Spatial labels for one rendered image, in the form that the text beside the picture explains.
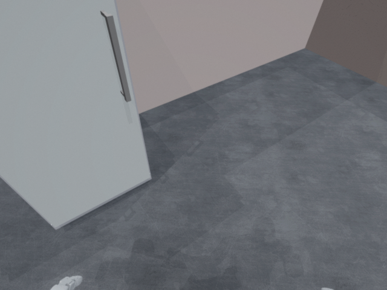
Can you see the fridge door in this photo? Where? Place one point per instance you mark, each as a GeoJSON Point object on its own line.
{"type": "Point", "coordinates": [69, 141]}

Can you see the left robot hand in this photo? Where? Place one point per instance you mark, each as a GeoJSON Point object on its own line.
{"type": "Point", "coordinates": [68, 283]}

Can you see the handle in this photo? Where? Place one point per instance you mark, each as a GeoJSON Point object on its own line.
{"type": "Point", "coordinates": [117, 54]}

